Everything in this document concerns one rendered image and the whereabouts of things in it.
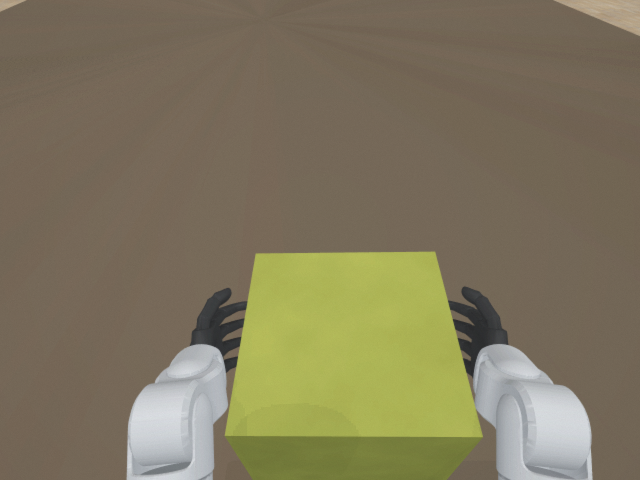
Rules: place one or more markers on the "left robot forearm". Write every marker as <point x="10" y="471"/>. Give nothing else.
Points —
<point x="170" y="428"/>

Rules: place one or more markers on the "right robot forearm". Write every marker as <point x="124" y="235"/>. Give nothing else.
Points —
<point x="542" y="429"/>

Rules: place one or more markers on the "robot right hand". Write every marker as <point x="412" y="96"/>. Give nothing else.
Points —
<point x="487" y="330"/>

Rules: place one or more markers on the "robot left hand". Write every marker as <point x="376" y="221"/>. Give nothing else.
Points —
<point x="208" y="330"/>

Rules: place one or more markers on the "carton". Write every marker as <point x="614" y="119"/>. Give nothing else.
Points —
<point x="350" y="368"/>

